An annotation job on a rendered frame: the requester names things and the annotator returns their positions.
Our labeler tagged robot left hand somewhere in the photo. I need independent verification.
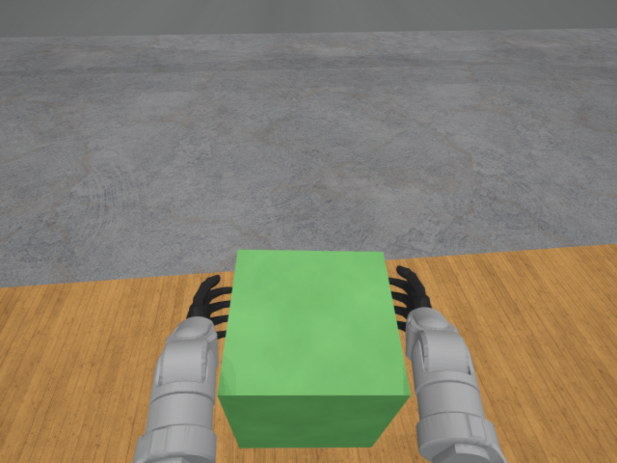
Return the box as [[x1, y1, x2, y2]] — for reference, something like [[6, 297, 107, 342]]
[[186, 275, 232, 339]]

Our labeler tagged robot right hand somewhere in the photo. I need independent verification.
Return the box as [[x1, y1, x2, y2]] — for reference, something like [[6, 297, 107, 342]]
[[389, 265, 432, 332]]

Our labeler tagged left robot forearm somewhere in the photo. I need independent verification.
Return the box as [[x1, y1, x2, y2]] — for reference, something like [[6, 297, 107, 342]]
[[133, 316, 219, 463]]

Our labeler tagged carton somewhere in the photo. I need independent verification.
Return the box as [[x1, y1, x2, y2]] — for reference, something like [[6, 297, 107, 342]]
[[217, 250, 411, 449]]

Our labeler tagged right robot forearm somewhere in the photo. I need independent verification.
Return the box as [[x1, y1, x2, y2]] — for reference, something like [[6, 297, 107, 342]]
[[405, 308, 507, 463]]

